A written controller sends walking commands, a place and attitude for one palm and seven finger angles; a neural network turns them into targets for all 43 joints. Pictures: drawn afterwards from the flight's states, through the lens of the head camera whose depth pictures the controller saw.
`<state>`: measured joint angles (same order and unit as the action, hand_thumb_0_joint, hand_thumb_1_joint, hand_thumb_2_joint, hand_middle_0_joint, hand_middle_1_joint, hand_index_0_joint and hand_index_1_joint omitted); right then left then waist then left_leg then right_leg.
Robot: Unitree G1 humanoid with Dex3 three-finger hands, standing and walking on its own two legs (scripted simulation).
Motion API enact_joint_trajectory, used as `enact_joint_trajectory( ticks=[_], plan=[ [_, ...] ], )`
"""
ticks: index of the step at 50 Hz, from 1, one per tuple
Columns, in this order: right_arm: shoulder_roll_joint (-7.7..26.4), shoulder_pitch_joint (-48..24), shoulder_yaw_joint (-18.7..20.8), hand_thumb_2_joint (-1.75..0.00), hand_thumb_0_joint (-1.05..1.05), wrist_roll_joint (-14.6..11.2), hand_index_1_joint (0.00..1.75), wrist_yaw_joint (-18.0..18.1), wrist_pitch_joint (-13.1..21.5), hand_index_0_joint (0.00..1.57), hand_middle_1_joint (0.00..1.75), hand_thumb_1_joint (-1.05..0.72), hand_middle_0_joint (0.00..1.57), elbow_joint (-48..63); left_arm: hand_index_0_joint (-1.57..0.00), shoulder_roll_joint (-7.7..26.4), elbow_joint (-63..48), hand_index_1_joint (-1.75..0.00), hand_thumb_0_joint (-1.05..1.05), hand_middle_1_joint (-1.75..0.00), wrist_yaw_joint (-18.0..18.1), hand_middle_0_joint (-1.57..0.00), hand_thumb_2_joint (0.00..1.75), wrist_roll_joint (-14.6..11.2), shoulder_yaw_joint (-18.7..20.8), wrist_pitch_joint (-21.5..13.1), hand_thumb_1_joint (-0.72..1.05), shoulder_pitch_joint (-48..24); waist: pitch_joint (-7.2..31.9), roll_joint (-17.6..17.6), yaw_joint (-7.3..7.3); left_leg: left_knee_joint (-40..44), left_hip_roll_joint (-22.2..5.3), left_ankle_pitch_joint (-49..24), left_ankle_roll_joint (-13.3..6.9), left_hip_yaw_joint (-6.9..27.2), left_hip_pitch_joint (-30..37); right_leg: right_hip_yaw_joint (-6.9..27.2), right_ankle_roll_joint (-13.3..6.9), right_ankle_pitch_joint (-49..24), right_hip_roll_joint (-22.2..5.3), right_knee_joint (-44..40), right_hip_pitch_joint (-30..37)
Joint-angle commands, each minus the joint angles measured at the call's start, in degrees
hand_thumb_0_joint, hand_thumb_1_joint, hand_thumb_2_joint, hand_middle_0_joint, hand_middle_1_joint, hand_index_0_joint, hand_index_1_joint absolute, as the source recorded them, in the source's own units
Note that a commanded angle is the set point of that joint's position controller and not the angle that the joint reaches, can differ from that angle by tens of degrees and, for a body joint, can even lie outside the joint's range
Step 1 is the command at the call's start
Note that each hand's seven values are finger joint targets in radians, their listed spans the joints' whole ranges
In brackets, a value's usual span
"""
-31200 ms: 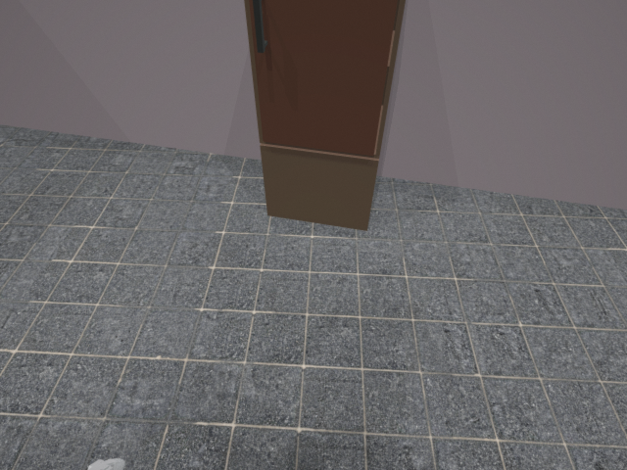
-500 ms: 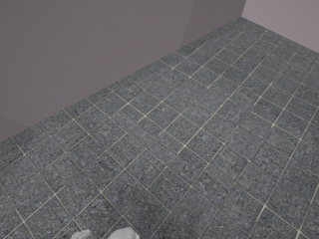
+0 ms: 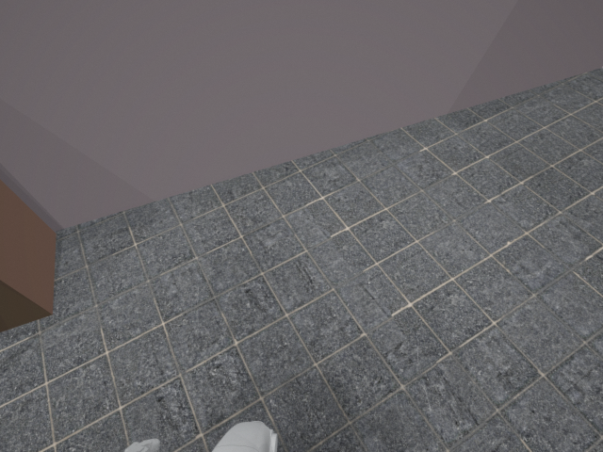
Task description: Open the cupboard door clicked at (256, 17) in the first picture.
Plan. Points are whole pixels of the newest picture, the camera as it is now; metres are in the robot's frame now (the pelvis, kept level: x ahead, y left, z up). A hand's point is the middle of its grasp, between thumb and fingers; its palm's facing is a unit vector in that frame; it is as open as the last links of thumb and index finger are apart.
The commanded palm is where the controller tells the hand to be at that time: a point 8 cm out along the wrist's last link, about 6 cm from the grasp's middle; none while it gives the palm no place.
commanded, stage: turn to face it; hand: left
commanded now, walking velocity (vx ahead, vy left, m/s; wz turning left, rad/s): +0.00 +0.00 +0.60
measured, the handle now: out of the picture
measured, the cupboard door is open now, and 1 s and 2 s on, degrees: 39 39 39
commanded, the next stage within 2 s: take the last steps up to it in 1.56 s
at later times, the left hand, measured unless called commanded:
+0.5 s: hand out of the picture +0.05 +0.22 -0.15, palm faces +0.32 -0.90 -0.29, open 7.4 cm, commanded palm none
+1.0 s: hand out of the picture -0.05 +0.19 -0.18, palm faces +0.61 -0.75 -0.25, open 7.4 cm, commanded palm none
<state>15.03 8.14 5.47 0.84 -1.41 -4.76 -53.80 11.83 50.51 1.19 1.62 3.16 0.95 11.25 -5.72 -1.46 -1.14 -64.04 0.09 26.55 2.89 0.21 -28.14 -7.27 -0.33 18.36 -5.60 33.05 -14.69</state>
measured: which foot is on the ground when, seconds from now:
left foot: up 0.00-0.18, down 0.20-0.52, up 0.54-0.84, down 0.86-1.00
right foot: down 0.00-0.20, up 0.22-0.50, down 0.52-0.86, up 0.88-1.00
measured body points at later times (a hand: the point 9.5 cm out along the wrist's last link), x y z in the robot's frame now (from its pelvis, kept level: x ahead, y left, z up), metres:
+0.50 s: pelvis +0.02 -0.02 -0.01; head +0.07 -0.02 +0.44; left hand +0.04 +0.27 -0.13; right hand +0.17 -0.24 -0.16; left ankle +0.00 +0.13 -0.74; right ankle +0.06 -0.14 -0.73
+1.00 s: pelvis +0.03 -0.03 -0.01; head +0.06 +0.01 +0.44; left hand -0.08 +0.23 -0.16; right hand +0.26 -0.17 -0.14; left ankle -0.03 +0.08 -0.73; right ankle +0.09 -0.16 -0.68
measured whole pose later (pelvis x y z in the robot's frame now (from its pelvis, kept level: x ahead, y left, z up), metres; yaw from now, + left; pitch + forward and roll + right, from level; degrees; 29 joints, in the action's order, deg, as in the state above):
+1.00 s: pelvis +0.03 -0.03 -0.01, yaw +37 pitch +0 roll +0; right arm 12.5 7.7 3.4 1.3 -0.4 -1.7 -51.9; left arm 14.5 53.3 0.4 1.2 4.7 4.0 10.8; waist -5.6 2.2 0.1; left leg -33.9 0.2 16.3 -0.3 -0.2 -18.0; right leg -3.1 4.3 27.8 -5.8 60.2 -25.9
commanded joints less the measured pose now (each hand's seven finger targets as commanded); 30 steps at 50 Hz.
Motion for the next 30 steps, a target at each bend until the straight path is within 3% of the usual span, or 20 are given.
enact_joint_trajectory(
  ticks=[1,3,5,7,8,9,10,11,12,13,15,19,21,23,24,25,26,27,28,30],
  plan=[
    [0.89,-4.20,-0.53,-0.90,0.00,-0.24,0.30,-0.52,1.78,0.20,0.30,-0.90,0.20,5.89,-0.20,10.38,-3.29,-0.30,0.00,-0.30,0.78,-0.20,0.90,0.03,2.47,-1.64,0.90,2.11,6.19,12.25,2.24,10.18,-1.55,0.71,0.90,-3.67,-0.35,5.01,-5.46,-30.15,-13.66,-11.21,9.27],
    [0.16,-5.54,-1.05,-0.90,0.00,-0.36,0.30,-0.58,2.17,0.20,0.30,-0.90,0.20,6.34,-0.20,11.80,-2.12,-0.30,0.00,-0.30,0.65,-0.20,0.90,0.06,2.91,-1.65,0.90,4.57,7.15,12.19,3.60,17.14,-0.63,0.55,0.60,-5.72,1.52,4.22,-5.64,-35.01,-14.61,-9.02,12.29],
    [0.24,-5.31,-1.15,-0.90,0.00,-0.49,0.30,-0.54,2.52,0.20,0.30,-0.90,0.20,6.54,-0.20,12.35,-1.25,-0.30,0.00,-0.30,0.47,-0.20,0.90,0.10,3.19,-1.58,0.90,5.36,8.02,13.64,3.81,23.59,0.05,-1.03,0.07,-7.01,4.17,3.34,-5.04,-37.14,-14.94,-6.67,13.40],
    [1.41,-2.69,-1.00,-0.90,0.00,-0.30,0.30,-0.26,2.80,0.20,0.30,-0.90,0.20,6.04,-0.20,12.58,-1.20,-0.30,0.00,-0.30,0.24,-0.20,0.90,-0.32,3.52,-1.40,0.90,4.67,8.78,12.92,2.23,31.17,0.14,-7.22,-0.73,-7.41,9.94,1.19,-3.06,-34.93,-14.91,-3.20,10.91],
    [2.77,-0.28,-0.61,-0.90,0.00,-0.13,0.30,-0.18,3.04,0.20,0.30,-0.90,0.20,5.55,-0.20,12.30,-1.49,-0.30,0.00,-0.30,0.04,-0.20,0.90,-0.70,3.61,-1.26,0.90,3.65,9.54,10.19,0.43,36.88,-0.05,-12.95,-1.45,-6.89,16.08,-0.67,-1.08,-32.22,-14.16,1.03,7.07],
    [6.97,3.17,0.48,-0.90,0.00,0.26,0.30,0.04,3.52,0.20,0.30,-0.90,0.20,4.95,-0.20,10.58,-2.50,-0.30,0.00,-0.30,-0.20,-0.20,0.90,-1.08,3.42,-1.01,0.90,3.24,12.31,0.65,-1.60,40.29,-7.37,-25.37,-4.80,1.92,26.40,-3.41,2.18,-21.56,-10.98,10.67,-2.64],
    [12.97,7.64,2.13,-0.90,0.00,0.59,0.30,0.42,3.58,0.20,0.30,-0.90,0.20,4.61,-0.20,6.44,-5.09,-0.30,0.00,-0.30,-0.55,-0.20,0.90,-1.28,2.03,-0.86,0.90,1.13,13.54,-16.27,-4.11,41.23,-22.68,-48.22,-13.21,21.67,33.84,-3.64,6.05,16.36,-2.76,24.08,-17.76],
    [14.83,11.08,2.30,-0.90,0.00,0.65,0.30,0.96,3.06,0.20,0.30,-0.90,0.20,3.20,-0.20,7.11,-7.07,-0.30,0.00,-0.30,-0.09,-0.20,0.90,-0.63,1.80,-0.08,0.90,-3.07,12.49,-10.39,-5.63,41.50,-25.85,-44.84,-17.62,22.69,29.27,3.01,5.07,20.82,-1.87,30.85,-19.07],
    [13.08,10.00,2.08,-0.90,0.00,0.77,0.30,1.82,3.56,0.20,0.30,-0.90,0.20,3.27,-0.20,6.33,-6.48,-0.30,0.00,-0.30,0.08,-0.20,0.90,-0.60,1.94,0.28,0.90,-5.22,12.42,-11.10,-4.83,41.80,-22.15,-43.45,-16.78,23.01,28.52,5.50,5.22,17.02,-1.62,33.63,-21.73],
    [11.81,6.98,1.69,-0.90,0.00,0.73,0.30,2.29,3.64,0.20,0.30,-0.90,0.20,4.03,-0.20,6.59,-5.59,-0.30,0.00,-0.30,0.03,-0.20,0.90,-0.75,2.09,0.37,0.90,-5.13,10.59,-12.05,-3.45,42.14,-19.58,-41.16,-15.26,19.76,25.11,7.16,5.28,13.04,-1.77,34.69,-21.09],
    [9.36,2.09,0.81,-0.90,0.00,0.68,0.30,2.52,3.88,0.20,0.30,-0.90,0.20,5.15,-0.20,6.54,-3.84,-0.30,0.00,-0.30,-0.52,-0.20,0.90,-0.74,2.21,0.73,0.90,-3.07,8.47,-9.45,-0.64,42.56,-15.05,-37.15,-12.38,13.83,20.04,7.44,5.34,7.85,-1.15,31.99,-17.18],
    [9.63,1.65,0.97,-0.90,0.00,0.93,0.30,2.30,3.70,0.20,0.30,-0.90,0.20,5.02,-0.20,5.85,-3.76,-0.30,0.00,-0.30,-0.71,-0.20,0.90,-0.98,1.99,0.84,0.90,-2.64,8.36,-7.03,-0.28,42.65,-12.85,-31.77,-11.71,13.79,17.26,5.68,4.91,8.44,1.70,19.01,-10.30],
    [9.87,0.40,1.22,-0.90,0.00,1.01,0.30,2.11,3.27,0.20,0.30,-0.90,0.20,5.24,-0.20,5.63,-3.70,-0.30,0.00,-0.30,-0.69,-0.20,0.90,-1.02,1.92,0.60,0.90,-1.30,7.86,-8.08,0.32,42.23,-12.12,-28.18,-11.22,15.21,13.97,4.57,4.56,7.63,3.33,11.78,-5.38],
    [9.73,-2.05,1.38,-0.90,0.00,0.60,0.30,1.97,2.88,0.20,0.30,-0.90,0.20,5.95,-0.20,6.20,-2.68,-0.30,0.00,-0.30,-0.61,-0.20,0.90,-1.10,2.19,0.00,0.90,3.11,8.30,-7.66,2.55,38.83,-9.75,-24.99,-9.14,14.73,9.36,3.36,4.26,0.26,4.75,0.39,3.14],
    [8.12,-2.82,1.30,-0.90,0.00,0.15,0.30,1.74,2.80,0.20,0.30,-0.90,0.20,6.53,-0.20,7.99,-2.41,-0.30,0.00,-0.30,-0.27,-0.20,0.90,-0.88,2.68,-0.57,0.90,5.54,8.59,-3.20,3.94,34.63,-6.72,-19.50,-6.65,13.12,4.96,5.51,3.61,-3.77,2.31,-8.84,9.38],
    [4.47,-2.30,0.87,-0.90,0.00,-0.41,0.30,1.25,2.66,0.20,0.30,-0.90,0.20,7.54,-0.20,13.37,-2.49,-0.30,0.00,-0.30,0.37,-0.20,0.90,0.03,3.79,-1.18,0.90,6.97,8.19,11.68,4.68,23.24,0.61,-4.85,-2.44,6.10,-5.96,20.78,-0.85,-1.11,-11.05,-17.25,15.63],
    [3.81,-3.33,0.69,-0.90,0.00,-0.14,0.30,0.84,2.73,0.20,0.30,-0.90,0.20,8.63,-0.20,16.33,-2.98,-0.30,0.00,-0.30,0.47,-0.20,0.90,0.22,3.93,-1.02,0.90,6.23,7.04,19.67,5.24,7.24,3.36,9.17,-0.71,1.15,-6.63,29.26,-7.66,-3.94,-23.13,-20.66,9.72],
    [5.53,-3.33,1.23,-0.90,0.00,0.17,0.30,0.72,2.16,0.20,0.30,-0.90,0.20,7.54,-0.20,13.48,-3.59,-0.30,0.00,-0.30,0.89,-0.20,0.90,-0.11,3.33,-1.35,0.90,4.02,4.99,17.59,3.80,-2.56,0.13,6.71,-1.41,4.43,-5.84,26.98,-8.87,-3.19,-21.57,-19.77,3.71],
    [4.77,-3.09,1.25,-0.90,0.00,0.30,0.30,0.54,1.75,0.20,0.30,-0.90,0.20,6.53,-0.20,11.40,-4.13,-0.30,0.00,-0.30,0.96,-0.20,0.90,-0.28,2.73,-1.23,0.90,0.80,2.71,16.83,1.94,-7.24,-1.03,3.50,-0.91,3.83,-6.52,22.87,-8.05,-6.00,-18.28,-18.53,1.49],
    [2.81,-1.32,0.60,-0.90,0.00,0.11,0.30,-0.12,1.42,0.20,0.30,-0.90,0.20,5.50,-0.20,9.12,-4.86,-0.30,0.00,-0.30,0.95,-0.20,0.90,-0.11,2.08,-1.18,0.90,-2.33,3.79,14.43,0.01,-4.53,-1.98,0.47,0.17,1.12,-3.92,11.28,-6.27,-16.79,-14.15,-15.28,2.32]
  ],
)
